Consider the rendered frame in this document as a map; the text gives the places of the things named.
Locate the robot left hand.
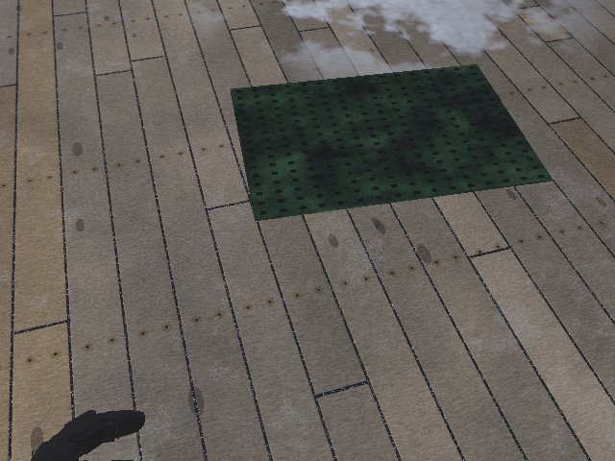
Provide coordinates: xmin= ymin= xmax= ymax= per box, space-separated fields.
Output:
xmin=31 ymin=410 xmax=145 ymax=461

